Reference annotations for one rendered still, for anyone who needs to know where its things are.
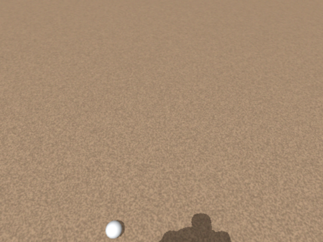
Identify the ball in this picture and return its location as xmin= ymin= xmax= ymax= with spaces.
xmin=105 ymin=220 xmax=122 ymax=239

